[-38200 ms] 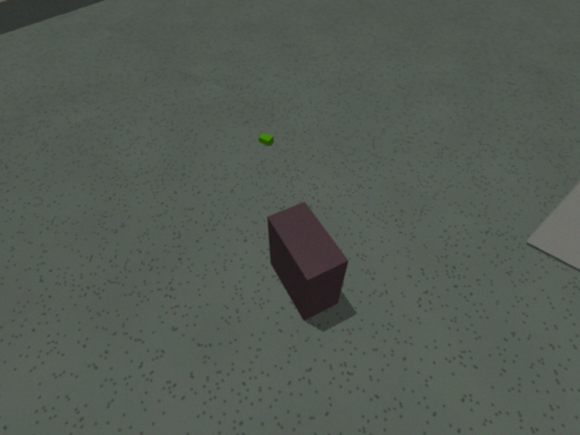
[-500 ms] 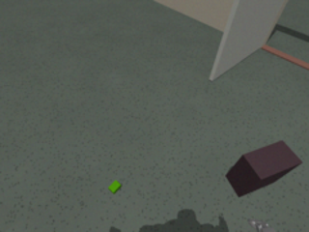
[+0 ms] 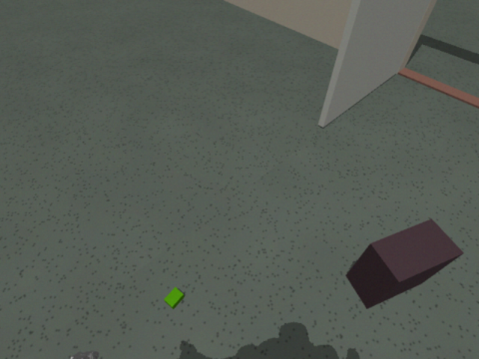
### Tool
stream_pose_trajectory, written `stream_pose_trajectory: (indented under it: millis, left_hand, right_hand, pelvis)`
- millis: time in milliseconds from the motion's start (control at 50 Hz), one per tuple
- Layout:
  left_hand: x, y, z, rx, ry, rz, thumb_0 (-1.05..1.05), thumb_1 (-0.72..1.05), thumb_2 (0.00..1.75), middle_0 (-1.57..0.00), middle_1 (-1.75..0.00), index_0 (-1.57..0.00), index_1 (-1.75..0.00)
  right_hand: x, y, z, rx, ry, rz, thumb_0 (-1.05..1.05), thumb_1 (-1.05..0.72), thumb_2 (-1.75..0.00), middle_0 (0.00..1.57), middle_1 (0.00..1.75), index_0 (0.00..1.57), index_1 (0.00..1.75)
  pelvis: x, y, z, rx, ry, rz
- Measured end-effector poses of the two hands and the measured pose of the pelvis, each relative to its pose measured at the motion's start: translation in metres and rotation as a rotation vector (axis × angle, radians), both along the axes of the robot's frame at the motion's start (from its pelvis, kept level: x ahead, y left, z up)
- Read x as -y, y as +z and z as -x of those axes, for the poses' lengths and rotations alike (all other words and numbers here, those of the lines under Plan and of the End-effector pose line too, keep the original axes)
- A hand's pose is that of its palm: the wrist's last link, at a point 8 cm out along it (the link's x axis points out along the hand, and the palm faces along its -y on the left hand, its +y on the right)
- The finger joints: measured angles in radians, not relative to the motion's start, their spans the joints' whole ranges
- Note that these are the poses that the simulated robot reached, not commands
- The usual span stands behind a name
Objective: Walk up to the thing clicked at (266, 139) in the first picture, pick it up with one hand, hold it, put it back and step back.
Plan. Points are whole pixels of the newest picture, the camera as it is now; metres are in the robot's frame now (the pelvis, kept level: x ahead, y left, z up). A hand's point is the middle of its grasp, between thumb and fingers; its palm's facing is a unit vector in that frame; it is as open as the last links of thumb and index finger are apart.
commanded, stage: stand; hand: left
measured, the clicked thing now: (174, 298) +0.44 +0.27 -0.77
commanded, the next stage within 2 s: rise first in 1.48 s
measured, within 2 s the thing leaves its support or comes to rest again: neither
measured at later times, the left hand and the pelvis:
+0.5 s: hand out of the picture +0.09 +0.26 -0.15, palm faces -0.02 -0.94 -0.34, open 7.4 cm; pelvis +0.01 +0.00 +0.00, yaw +0 degrees
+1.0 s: hand out of the picture +0.08 +0.26 -0.16, palm faces -0.02 -0.94 -0.34, open 7.4 cm; pelvis +0.01 +0.00 +0.00, yaw +0 degrees
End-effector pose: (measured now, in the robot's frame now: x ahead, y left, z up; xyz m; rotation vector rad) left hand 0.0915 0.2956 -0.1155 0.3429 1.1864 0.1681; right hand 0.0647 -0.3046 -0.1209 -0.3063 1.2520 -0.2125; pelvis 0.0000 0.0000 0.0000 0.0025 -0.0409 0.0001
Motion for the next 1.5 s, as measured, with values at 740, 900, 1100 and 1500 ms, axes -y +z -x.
stream_pose_trajectory:
  millis: [740, 900, 1100, 1500]
  left_hand:
    - [-0.007, -0.001, 0.014, -0.039, 0.046, 0.001, 0.00, 0.90, 0.90, -0.20, -0.30, -0.20, -0.30]
    - [-0.006, -0.003, 0.017, -0.054, 0.051, 0.004, 0.00, 0.90, 0.90, -0.20, -0.30, -0.20, -0.30]
    - [-0.006, -0.002, 0.013, -0.049, 0.049, 0.002, 0.00, 0.90, 0.90, -0.21, -0.30, -0.20, -0.30]
    - [-0.006, -0.001, 0.009, -0.040, 0.049, -0.001, 0.00, 0.90, 0.90, -0.20, -0.30, -0.20, -0.30]
  right_hand:
    - [-0.013, -0.001, -0.018, 0.018, 0.033, -0.013, 0.00, -0.90, -0.90, 0.21, 0.30, 0.20, 0.30]
    - [-0.012, -0.001, -0.014, -0.002, 0.033, -0.010, 0.00, -0.90, -0.90, 0.21, 0.30, 0.20, 0.30]
    - [-0.012, -0.002, -0.018, 0.003, 0.035, -0.009, 0.00, -0.90, -0.90, 0.21, 0.30, 0.20, 0.30]
    - [-0.012, -0.001, -0.022, 0.012, 0.042, -0.010, 0.00, -0.90, -0.90, 0.21, 0.30, 0.20, 0.30]
  pelvis:
    - [-0.004, 0.001, -0.007, -0.016, 0.007, 0.000]
    - [-0.004, 0.001, -0.010, -0.018, 0.008, 0.001]
    - [-0.004, 0.001, -0.012, -0.017, 0.009, 0.001]
    - [-0.004, 0.001, -0.015, -0.015, 0.010, 0.000]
